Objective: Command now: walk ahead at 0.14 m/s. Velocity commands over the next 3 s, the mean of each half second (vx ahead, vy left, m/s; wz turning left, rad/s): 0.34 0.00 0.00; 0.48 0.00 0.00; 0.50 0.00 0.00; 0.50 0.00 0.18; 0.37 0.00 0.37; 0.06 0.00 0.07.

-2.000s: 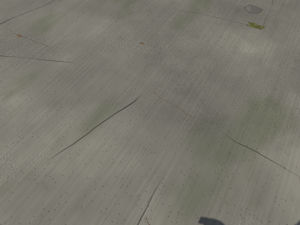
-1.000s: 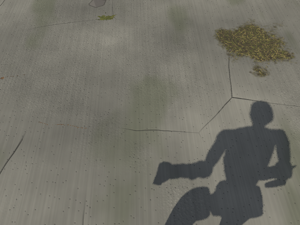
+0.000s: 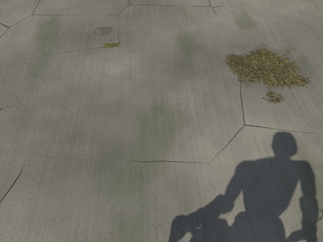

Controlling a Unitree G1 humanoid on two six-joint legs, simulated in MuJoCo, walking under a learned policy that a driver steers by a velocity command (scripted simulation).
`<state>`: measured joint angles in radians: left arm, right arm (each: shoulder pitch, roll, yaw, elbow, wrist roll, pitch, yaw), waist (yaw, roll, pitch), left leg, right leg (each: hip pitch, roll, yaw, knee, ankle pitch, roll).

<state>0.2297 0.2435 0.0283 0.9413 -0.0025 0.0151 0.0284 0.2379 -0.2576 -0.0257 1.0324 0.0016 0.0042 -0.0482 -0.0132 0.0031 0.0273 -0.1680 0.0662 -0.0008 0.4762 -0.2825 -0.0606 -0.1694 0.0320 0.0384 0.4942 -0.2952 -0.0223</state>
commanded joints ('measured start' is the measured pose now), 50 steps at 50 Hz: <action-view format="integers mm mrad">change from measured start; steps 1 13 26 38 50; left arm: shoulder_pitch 42 -54 -391 -79 87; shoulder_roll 167 116 44 100 173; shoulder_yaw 40 31 10 42 46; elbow -22 -92 -194 -75 17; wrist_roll -11 -52 -29 -5 -12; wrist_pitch -7 -104 -108 -121 -123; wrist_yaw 7 -20 -68 -65 -25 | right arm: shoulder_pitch -4 223 308 110 -192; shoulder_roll -88 -122 -122 -115 -42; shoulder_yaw -17 -29 -18 -35 -27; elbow -38 3 2 -111 -232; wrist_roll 8 6 5 43 10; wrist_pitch -13 -128 -89 -135 -100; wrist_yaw -5 63 26 38 48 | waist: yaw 29 -41 -77 49 69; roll -92 129 97 -27 -38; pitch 70 125 138 -43 54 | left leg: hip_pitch -140 249 174 -477 -418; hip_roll -81 289 146 41 49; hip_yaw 94 -548 -69 -86 0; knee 81 -336 -400 812 161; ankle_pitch -221 -262 383 -54 394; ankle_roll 34 294 228 117 48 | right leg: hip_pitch -84 -663 -455 131 -5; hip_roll -105 -74 -68 -301 -198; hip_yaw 159 66 -93 335 29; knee -204 650 81 -298 -412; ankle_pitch -455 -121 335 88 262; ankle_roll -94 -36 7 -234 -190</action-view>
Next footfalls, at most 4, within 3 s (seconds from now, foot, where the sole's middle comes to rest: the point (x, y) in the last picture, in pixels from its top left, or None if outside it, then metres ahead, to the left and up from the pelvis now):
0.66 right None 0.43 -0.08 -0.77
1.18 left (129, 198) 0.72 0.17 -0.77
1.72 right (178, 143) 1.03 -0.06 -0.77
2.28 left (127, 109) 1.29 0.22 -0.77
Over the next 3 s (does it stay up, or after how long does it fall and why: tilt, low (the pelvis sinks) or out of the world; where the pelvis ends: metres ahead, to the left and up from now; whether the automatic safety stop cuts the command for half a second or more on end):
stays up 1.31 0.11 0.00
